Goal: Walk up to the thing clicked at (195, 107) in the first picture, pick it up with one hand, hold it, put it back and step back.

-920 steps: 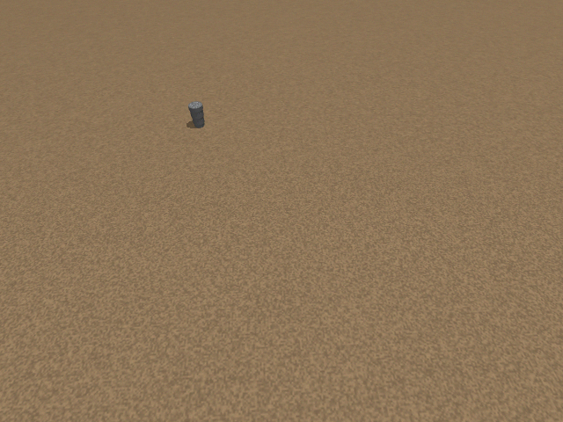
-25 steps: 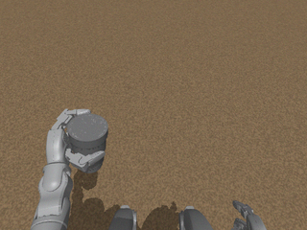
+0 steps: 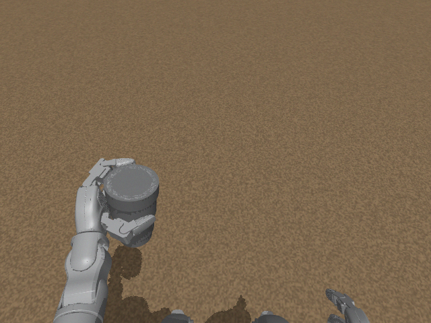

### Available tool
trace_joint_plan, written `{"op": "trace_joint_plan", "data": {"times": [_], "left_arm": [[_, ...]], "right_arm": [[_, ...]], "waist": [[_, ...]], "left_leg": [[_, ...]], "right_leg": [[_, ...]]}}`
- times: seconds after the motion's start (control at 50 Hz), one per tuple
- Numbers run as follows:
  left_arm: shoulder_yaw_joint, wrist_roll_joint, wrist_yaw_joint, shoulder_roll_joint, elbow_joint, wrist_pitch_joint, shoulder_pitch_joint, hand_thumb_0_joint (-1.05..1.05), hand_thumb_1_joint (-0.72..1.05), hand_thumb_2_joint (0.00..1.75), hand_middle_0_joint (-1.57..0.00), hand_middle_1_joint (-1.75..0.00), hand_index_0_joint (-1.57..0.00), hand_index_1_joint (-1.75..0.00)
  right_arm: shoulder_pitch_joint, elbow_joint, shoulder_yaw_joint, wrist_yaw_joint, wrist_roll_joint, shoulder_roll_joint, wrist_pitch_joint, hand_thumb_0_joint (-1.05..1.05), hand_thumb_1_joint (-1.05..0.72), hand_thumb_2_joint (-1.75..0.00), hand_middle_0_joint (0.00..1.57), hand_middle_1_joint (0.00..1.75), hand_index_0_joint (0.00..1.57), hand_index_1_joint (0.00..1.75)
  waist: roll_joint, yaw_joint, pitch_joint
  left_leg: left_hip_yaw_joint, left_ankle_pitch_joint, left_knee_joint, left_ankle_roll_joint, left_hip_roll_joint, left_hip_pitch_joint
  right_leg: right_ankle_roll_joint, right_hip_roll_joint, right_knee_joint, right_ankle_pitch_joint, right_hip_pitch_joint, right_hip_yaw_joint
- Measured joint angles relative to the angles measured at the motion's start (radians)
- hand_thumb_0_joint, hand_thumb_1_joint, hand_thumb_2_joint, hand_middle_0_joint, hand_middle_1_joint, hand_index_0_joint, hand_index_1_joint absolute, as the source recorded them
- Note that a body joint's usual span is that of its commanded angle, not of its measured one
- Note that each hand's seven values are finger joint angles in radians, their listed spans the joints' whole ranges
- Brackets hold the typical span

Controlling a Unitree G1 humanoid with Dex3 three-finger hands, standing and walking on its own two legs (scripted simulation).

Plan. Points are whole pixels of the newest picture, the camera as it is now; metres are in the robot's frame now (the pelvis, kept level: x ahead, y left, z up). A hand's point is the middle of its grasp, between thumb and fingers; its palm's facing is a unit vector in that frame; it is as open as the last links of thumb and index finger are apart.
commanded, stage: lift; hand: left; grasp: from the side
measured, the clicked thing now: (134, 209) +0.33 +0.17 +0.02
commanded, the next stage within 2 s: hold in 0.26 s
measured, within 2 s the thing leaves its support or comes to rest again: neither
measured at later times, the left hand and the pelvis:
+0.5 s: hand (129, 189) +0.35 +0.17 +0.07, palm faces +0.12 -0.99 -0.01, open 12.1 cm; pelvis +0.01 +0.00 +0.02, yaw +0 degrees
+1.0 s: hand (129, 188) +0.34 +0.16 +0.09, palm faces +0.12 -0.99 -0.01, open 12.1 cm; pelvis +0.01 -0.01 +0.03, yaw +0 degrees
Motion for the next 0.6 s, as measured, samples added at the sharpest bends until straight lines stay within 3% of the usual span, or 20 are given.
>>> {"op": "trace_joint_plan", "data": {"times": [0.6], "left_arm": [[-0.008, 0.0, -0.003, -0.011, 0.029, -0.002, 0.001, 0.06, -0.59, 1.08, -0.74, -1.02, -0.55, -0.95]], "right_arm": [[0.003, 0.013, -0.007, 0.005, 0.0, -0.004, 0.02, 0.01, -0.93, -0.9, 0.2, 0.3, 0.2, 0.3]], "waist": [[0.004, 0.003, 0.024]], "left_leg": [[0.013, 0.03, -0.121, -0.003, 0.001, 0.155]], "right_leg": [[-0.002, 0.002, -0.113, 0.03, 0.147, 0.008]]}}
